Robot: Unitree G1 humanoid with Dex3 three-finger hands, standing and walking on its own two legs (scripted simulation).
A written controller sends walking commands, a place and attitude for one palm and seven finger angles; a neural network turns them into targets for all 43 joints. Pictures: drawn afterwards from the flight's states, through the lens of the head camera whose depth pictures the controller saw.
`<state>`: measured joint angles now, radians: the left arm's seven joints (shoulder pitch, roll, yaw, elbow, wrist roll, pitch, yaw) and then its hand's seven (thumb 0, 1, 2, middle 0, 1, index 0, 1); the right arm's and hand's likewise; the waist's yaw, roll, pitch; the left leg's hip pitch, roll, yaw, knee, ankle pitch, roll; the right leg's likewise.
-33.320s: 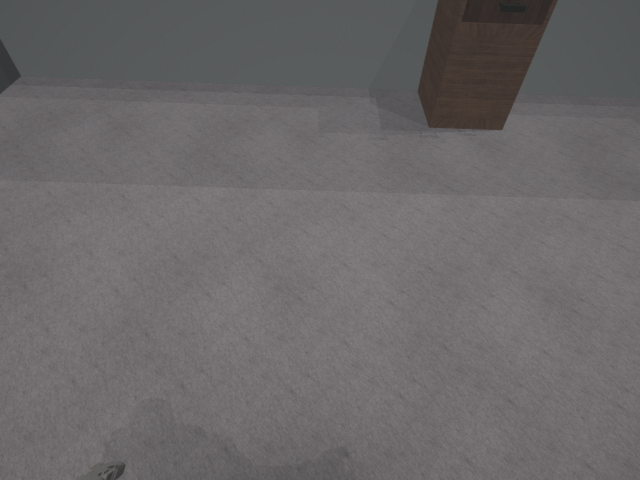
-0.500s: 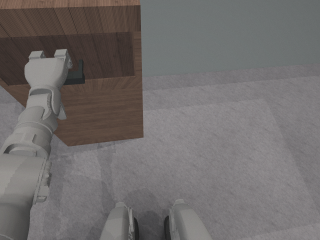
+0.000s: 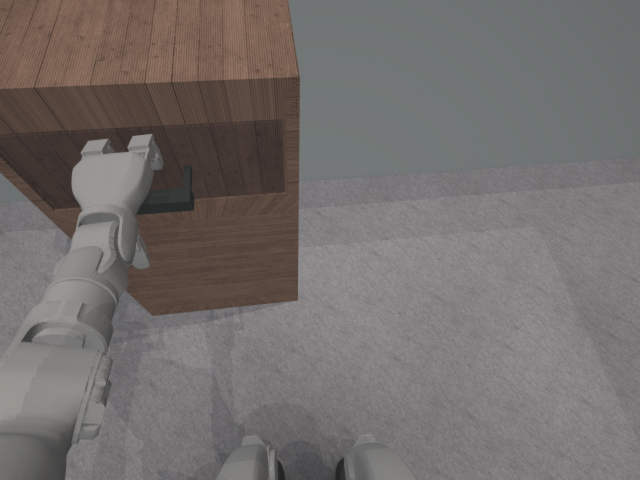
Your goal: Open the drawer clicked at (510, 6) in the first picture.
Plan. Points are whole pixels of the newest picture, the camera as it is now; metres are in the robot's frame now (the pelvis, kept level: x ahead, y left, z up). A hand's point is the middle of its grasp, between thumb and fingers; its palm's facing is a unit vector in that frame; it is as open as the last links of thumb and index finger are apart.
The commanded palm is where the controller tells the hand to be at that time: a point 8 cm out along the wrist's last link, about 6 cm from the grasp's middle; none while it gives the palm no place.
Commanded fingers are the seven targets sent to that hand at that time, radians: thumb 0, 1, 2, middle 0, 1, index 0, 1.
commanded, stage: lift the fingers back up to retry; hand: left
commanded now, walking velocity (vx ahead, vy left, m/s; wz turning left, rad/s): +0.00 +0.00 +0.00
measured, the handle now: (157, 188) +0.53 +0.22 -0.04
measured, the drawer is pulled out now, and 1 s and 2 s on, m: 0.00 0.00 0.00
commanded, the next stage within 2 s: re-aim the fingers above the handle in 0.30 s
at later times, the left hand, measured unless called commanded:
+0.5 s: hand (129, 205) +0.47 +0.23 +0.02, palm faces -0.04 -0.04 -1.00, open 13.8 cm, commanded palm +0.45 +0.22 +0.07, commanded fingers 0.00 -0.50 0.30 -0.30 -1.20 -0.30 -1.20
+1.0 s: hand (133, 201) +0.47 +0.22 +0.02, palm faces -0.08 -0.02 -1.00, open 13.8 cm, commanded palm +0.46 +0.23 +0.07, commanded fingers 0.00 -0.50 0.30 -0.30 -1.20 -0.30 -1.20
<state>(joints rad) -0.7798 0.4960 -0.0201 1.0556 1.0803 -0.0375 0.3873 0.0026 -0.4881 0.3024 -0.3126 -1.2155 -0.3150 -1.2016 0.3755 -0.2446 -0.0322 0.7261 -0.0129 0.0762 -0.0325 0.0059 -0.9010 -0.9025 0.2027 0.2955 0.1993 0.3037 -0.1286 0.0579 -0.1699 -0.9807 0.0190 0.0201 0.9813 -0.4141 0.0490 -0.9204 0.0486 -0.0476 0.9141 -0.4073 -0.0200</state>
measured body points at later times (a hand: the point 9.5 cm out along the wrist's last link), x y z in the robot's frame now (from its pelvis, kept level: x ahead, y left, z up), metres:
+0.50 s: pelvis +0.03 +0.00 +0.02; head +0.12 +0.00 +0.46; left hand +0.46 +0.23 +0.07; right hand +0.08 -0.27 -0.11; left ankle +0.02 +0.09 -0.68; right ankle +0.01 -0.11 -0.68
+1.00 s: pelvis +0.01 -0.01 +0.02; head +0.11 -0.02 +0.46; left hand +0.47 +0.22 +0.07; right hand +0.02 -0.29 -0.11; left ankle +0.02 +0.09 -0.68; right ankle +0.01 -0.11 -0.68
